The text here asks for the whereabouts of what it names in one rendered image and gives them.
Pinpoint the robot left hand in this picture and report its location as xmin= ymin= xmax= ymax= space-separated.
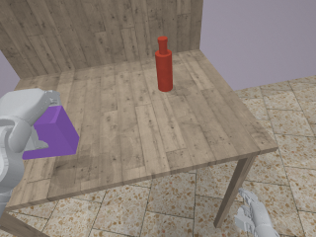
xmin=0 ymin=88 xmax=62 ymax=151

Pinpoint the sponge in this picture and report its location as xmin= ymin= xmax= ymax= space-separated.
xmin=22 ymin=105 xmax=80 ymax=160

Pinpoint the robot right hand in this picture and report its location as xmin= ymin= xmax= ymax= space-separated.
xmin=234 ymin=188 xmax=273 ymax=235

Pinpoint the table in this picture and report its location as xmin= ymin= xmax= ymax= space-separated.
xmin=0 ymin=0 xmax=279 ymax=237

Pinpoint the right robot forearm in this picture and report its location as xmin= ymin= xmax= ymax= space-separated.
xmin=254 ymin=225 xmax=279 ymax=237

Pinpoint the left robot forearm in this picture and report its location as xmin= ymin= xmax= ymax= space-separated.
xmin=0 ymin=116 xmax=32 ymax=226

